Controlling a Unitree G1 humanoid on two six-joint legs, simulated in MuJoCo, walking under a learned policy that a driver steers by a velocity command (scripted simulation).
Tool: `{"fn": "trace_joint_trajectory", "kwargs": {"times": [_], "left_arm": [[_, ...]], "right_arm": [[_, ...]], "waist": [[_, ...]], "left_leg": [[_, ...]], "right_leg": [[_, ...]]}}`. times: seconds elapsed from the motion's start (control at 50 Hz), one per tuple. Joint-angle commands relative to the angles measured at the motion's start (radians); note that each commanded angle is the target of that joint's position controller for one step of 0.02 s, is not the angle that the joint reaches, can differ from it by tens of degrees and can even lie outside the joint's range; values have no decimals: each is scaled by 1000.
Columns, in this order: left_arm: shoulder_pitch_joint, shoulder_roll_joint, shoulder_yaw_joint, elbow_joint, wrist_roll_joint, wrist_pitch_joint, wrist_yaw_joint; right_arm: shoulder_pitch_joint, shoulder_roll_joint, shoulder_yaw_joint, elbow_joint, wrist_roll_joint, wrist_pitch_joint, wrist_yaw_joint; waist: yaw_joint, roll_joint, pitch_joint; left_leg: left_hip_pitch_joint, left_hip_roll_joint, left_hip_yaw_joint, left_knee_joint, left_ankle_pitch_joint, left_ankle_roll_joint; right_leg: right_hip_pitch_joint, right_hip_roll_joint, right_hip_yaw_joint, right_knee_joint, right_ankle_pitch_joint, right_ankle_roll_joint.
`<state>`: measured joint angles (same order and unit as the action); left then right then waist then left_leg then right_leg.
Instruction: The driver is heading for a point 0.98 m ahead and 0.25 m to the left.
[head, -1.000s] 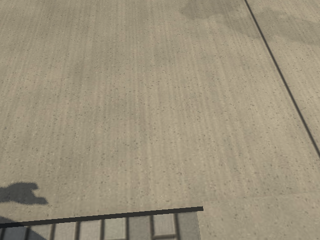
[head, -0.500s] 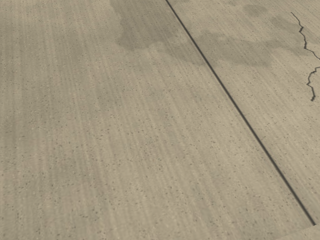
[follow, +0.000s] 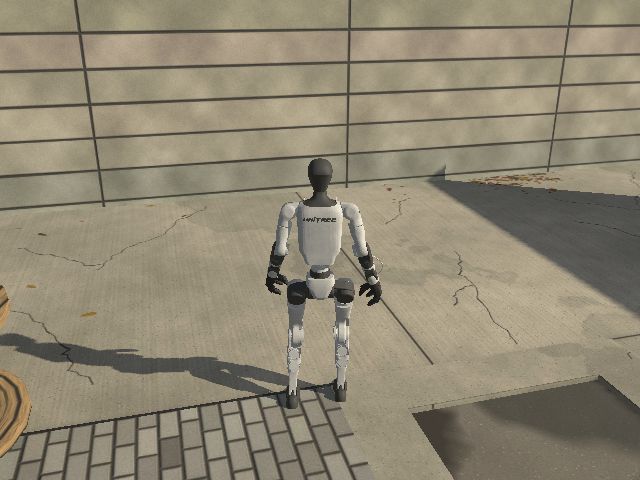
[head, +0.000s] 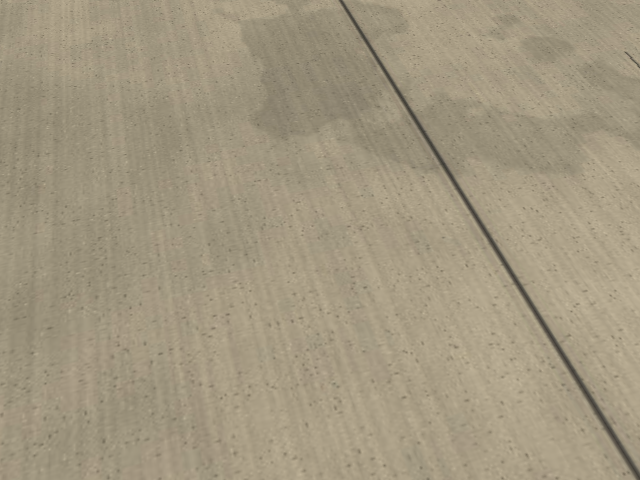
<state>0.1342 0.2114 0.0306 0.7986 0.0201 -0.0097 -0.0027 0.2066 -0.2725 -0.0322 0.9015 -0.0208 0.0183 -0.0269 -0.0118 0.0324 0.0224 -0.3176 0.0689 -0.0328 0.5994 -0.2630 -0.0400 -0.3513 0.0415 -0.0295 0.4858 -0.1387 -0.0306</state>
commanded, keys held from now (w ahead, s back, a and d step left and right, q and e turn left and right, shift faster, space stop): no key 0.38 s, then w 0.30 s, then w+q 0.32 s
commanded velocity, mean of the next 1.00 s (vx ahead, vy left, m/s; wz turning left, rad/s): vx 0.21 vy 0.00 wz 0.08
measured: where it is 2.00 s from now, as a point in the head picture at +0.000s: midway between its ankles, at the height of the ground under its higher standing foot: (246, 334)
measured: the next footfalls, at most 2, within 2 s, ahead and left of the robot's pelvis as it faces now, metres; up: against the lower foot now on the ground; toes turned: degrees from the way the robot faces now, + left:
left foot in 1.10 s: +0.48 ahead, +0.14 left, +0.00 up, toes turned +13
right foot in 1.60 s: +0.81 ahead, +0.05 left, +0.00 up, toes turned +24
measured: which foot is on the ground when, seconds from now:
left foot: down 0.00-0.62, up 0.64-1.00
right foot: down 0.00-1.00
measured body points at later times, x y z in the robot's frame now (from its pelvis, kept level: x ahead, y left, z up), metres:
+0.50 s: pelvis +0.06 +0.02 +0.00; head +0.06 +0.02 +0.45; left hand +0.14 +0.28 -0.14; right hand +0.11 -0.24 -0.14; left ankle +0.02 +0.14 -0.73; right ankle +0.07 -0.11 -0.73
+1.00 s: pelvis +0.25 +0.01 +0.00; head +0.28 +0.01 +0.45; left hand +0.16 +0.25 -0.14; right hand +0.47 -0.20 -0.11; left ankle +0.42 +0.16 -0.69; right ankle +0.10 -0.10 -0.73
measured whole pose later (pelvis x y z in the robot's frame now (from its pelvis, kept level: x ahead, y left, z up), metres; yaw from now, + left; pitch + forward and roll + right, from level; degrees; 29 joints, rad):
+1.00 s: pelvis +0.25 +0.01 +0.00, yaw +7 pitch +1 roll -1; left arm 0.41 0.22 0.04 1.08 0.00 -0.09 0.02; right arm 0.03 -0.23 -0.05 0.87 0.03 -0.05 0.04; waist 0.07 0.02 0.03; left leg -0.65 0.06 0.03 0.65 0.00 0.06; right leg 0.17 0.03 -0.17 0.16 -0.35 -0.01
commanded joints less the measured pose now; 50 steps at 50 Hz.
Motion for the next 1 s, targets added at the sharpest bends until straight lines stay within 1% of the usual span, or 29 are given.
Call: {"fn": "trace_joint_trajectory", "kwargs": {"times": [0.02,0.04,0.06,0.08,0.16,0.32,0.38,0.4,0.42,0.46,0.5,0.52,0.54,0.56,0.58,0.6,0.62,0.64,0.66,0.68,0.7,0.72,0.74,0.76,0.8,0.86,0.9,0.96,1.0], "left_arm": [[-16,101,19,-29,3,-10,4],[9,93,21,-26,-1,-8,9],[-13,110,24,-17,0,-7,16],[-10,115,29,-10,-5,-6,21],[20,110,31,38,-6,-5,25],[29,115,35,118,-18,3,30],[31,120,36,146,-20,10,36],[47,111,34,164,-20,12,37],[50,111,35,175,-25,16,38],[25,114,38,175,-31,12,36],[-33,99,35,149,-40,-18,27],[-55,90,32,140,-44,-37,19],[-53,91,33,140,-47,-53,11],[-28,91,35,150,-50,-65,3],[34,93,39,177,-54,-74,-3],[137,110,52,226,-54,-75,-3],[247,163,73,261,-46,-74,1],[375,282,104,291,-49,-76,-3],[390,233,81,290,-31,-89,-13],[312,170,59,271,-27,-101,-11],[259,138,49,249,-26,-107,-11],[228,131,43,240,-28,-109,-12],[216,106,32,239,-24,-107,-11],[229,91,25,245,-19,-101,-8],[263,104,24,255,-8,-95,3],[239,146,29,245,-2,-93,19],[244,162,31,241,-6,-95,27],[294,161,34,256,-19,-91,29],[291,173,39,254,-24,-81,29]], "right_arm": [[75,-130,-24,-33,-13,-1,-7],[35,-158,-34,-18,3,-2,-10],[11,-114,-26,-20,2,-12,-7],[4,-87,-18,-12,-3,-22,-7],[32,-81,-15,16,11,-50,-2],[41,-75,-12,54,18,-40,-4],[38,-71,-12,67,18,-36,-3],[59,-63,-11,82,20,-34,-2],[66,-72,-16,91,25,-30,-3],[72,-108,-29,89,35,-28,-4],[119,-157,-45,96,47,-46,-5],[125,-166,-51,100,50,-59,-6],[114,-156,-51,99,47,-71,-6],[91,-144,-51,93,48,-78,-3],[49,-136,-50,82,54,-79,1],[2,-128,-49,65,55,-77,5],[-42,-96,-40,42,49,-82,8],[-57,-37,-26,-2,40,-95,4],[-75,-60,-32,-15,50,-110,3],[-55,-77,-39,-9,71,-121,12],[-30,-69,-38,11,80,-125,20],[-33,-70,-42,18,76,-126,24],[-45,-77,-50,20,67,-121,27],[-39,-62,-51,24,64,-114,34],[-53,-25,-47,20,60,-97,44],[-162,3,-32,-36,53,-88,47],[-232,11,-22,-70,48,-87,55],[-303,8,-14,-113,48,-84,73],[-317,-5,-18,-138,49,-85,86]], "waist": [[-8,-50,-18],[33,76,17],[18,86,37],[23,92,32],[9,32,-17],[1,-29,-50],[3,-33,-47],[2,-27,-66],[2,-10,-47],[-8,55,39],[-32,138,129],[-34,150,165],[-22,147,173],[0,143,161],[40,129,138],[87,101,100],[130,-7,56],[154,-306,-6],[152,-292,-25],[101,-187,28],[77,-142,35],[62,-103,57],[54,-97,59],[50,-116,50],[52,-111,46],[57,-86,89],[72,-98,105],[84,-85,131],[63,-90,124]], "left_leg": [[138,60,-56,-179,38,63],[-14,50,-56,-208,-184,89],[-93,31,-56,-248,-259,79],[-103,29,-53,-260,-234,61],[9,10,-25,-201,-5,40],[83,-9,-1,-165,193,53],[91,-13,4,-168,221,54],[104,-21,12,-182,127,58],[91,-24,5,-197,-19,75],[60,33,-95,-266,-352,140],[104,190,-314,-383,-514,230],[101,244,-384,-405,-481,262],[118,261,-389,-395,-393,269],[126,249,-348,-368,-307,254],[82,210,-273,-330,-240,222],[-10,145,-184,-268,-159,182],[-116,56,-66,-68,-7,127],[-308,-94,101,282,-90,43],[-435,-107,-9,510,-304,44],[-504,-45,-63,618,-261,75],[-510,-7,-66,633,-169,102],[-521,21,-62,593,-86,115],[-491,42,-62,541,-21,119],[-453,46,-52,506,17,115],[-442,32,-35,453,75,94],[-424,14,-15,254,193,71],[-363,5,39,140,278,71],[-339,-5,75,53,305,99],[-323,-23,96,17,259,131]], "right_leg": [[-84,-108,129,-155,-386,-12],[13,-58,71,-126,-276,17],[96,-56,61,-78,-195,25],[131,-59,59,-57,-142,18],[146,-71,65,-40,17,0],[190,-77,58,-15,175,7],[202,-79,58,-14,190,9],[210,-65,40,-10,99,10],[189,-39,14,12,-49,8],[58,0,-27,88,-325,3],[-109,-9,-41,213,-307,-9],[-146,-41,-10,246,-285,-24],[-161,-62,6,244,-290,-39],[-126,-69,4,189,-296,-53],[2,-58,-14,76,-249,-62],[198,-33,-22,-2,-166,-63],[360,-102,114,-70,-155,-85],[525,-306,496,-229,-235,-204],[558,-418,728,-304,-232,-280],[536,-417,641,-278,-199,-261],[513,-377,513,-276,-164,-221],[491,-352,414,-290,-99,-188],[466,-320,314,-300,5,-152],[446,-293,236,-305,81,-131],[423,-274,141,-321,181,-128],[340,-264,46,-374,197,-126],[295,-258,-17,-407,195,-118],[340,-282,-77,-400,245,-112],[414,-302,-113,-337,421,-97]]}}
